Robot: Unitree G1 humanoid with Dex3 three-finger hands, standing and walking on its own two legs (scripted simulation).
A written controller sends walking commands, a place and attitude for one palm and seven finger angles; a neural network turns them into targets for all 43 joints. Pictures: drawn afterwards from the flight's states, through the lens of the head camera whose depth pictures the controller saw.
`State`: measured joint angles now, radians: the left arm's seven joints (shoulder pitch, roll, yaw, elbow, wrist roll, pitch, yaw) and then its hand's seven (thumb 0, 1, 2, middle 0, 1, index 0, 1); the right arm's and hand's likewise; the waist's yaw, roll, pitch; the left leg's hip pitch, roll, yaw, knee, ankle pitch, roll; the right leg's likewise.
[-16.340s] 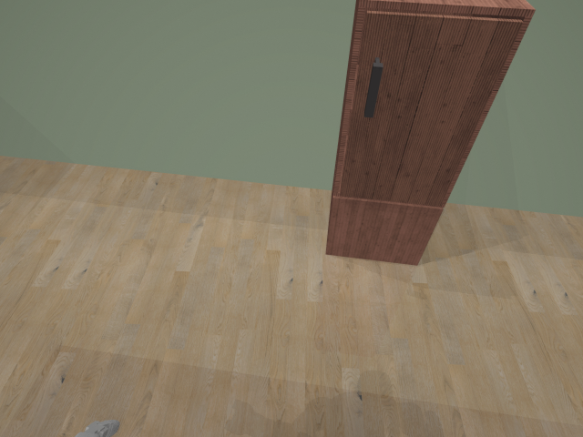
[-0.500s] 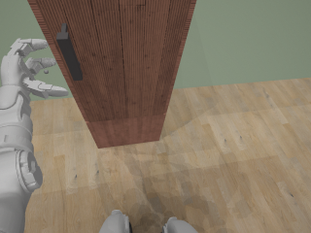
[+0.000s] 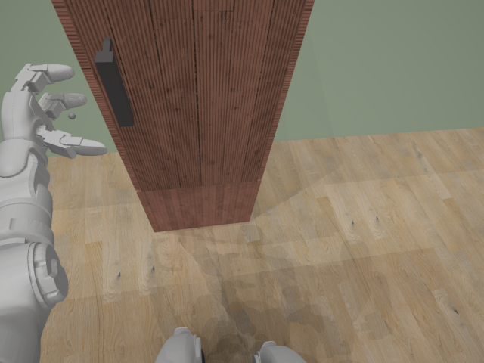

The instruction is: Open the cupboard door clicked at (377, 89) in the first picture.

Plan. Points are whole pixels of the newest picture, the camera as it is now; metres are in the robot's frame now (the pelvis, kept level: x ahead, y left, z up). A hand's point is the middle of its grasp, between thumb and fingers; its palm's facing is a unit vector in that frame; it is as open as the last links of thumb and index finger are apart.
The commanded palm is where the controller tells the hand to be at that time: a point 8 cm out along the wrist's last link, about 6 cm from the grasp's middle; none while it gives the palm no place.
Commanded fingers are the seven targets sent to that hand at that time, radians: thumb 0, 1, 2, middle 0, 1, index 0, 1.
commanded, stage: move the hooked fingers beside the handle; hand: left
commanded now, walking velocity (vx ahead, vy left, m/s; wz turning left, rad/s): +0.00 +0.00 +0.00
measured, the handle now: (117, 84) +0.56 +0.19 +0.09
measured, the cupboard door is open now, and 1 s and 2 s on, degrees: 0 0 0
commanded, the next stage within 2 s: slide the fingers in behind the handle in 0.30 s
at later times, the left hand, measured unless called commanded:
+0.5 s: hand (78, 108) +0.50 +0.24 +0.09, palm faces +0.09 -1.00 -0.01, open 13.9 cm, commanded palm +0.48 +0.28 +0.09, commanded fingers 0.00 -0.50 0.30 -0.30 -1.20 -0.30 -1.20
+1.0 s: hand (102, 109) +0.50 +0.21 +0.09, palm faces +0.11 -0.99 -0.01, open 13.9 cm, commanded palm +0.47 +0.24 +0.09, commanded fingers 0.00 -0.50 0.30 -0.30 -1.20 -0.30 -1.20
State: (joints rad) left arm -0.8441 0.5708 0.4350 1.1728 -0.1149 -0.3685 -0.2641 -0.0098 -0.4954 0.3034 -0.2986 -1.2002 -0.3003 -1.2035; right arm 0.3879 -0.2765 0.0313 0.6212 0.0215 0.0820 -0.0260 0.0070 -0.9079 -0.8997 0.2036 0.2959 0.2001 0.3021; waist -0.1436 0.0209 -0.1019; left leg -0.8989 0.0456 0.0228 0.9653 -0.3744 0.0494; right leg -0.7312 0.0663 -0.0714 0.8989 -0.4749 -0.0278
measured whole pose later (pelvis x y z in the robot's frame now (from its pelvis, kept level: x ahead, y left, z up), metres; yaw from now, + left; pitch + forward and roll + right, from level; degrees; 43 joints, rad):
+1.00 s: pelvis +0.00 +0.00 +0.00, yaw +0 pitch +19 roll -4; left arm -0.88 0.48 0.38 1.15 -0.09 -0.38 -0.16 -0.01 -0.49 0.30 -0.30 -1.20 -0.30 -1.20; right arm 0.41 -0.27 0.02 0.63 0.00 0.07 0.00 0.01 -0.91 -0.90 0.20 0.30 0.20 0.30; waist -0.15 0.04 -0.11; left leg -0.93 0.04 0.03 0.98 -0.38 0.05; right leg -0.76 0.06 -0.07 0.92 -0.48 -0.02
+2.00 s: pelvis +0.00 -0.01 -0.01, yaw +0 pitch +19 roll -3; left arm -0.91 0.41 0.33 1.18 -0.08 -0.39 -0.06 -0.01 -0.50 0.30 -0.29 -1.20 -0.29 -1.20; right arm 0.40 -0.27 0.01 0.65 -0.01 0.05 0.02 0.01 -0.91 -0.90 0.20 0.30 0.20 0.30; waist -0.15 0.04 -0.12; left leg -0.94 0.04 0.02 0.99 -0.38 0.03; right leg -0.78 0.06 -0.07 0.95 -0.50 -0.04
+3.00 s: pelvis +0.00 -0.01 -0.01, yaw +0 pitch +19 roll -3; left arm -0.90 0.41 0.34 1.17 -0.08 -0.40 -0.06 0.01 0.69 0.79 -0.35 -1.34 -0.34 -1.35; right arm 0.41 -0.27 0.01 0.64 -0.01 0.07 0.02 0.01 -0.91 -0.90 0.20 0.30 0.20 0.30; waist -0.16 0.04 -0.12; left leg -0.93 0.04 0.02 0.98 -0.38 0.04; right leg -0.77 0.06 -0.07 0.94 -0.49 -0.04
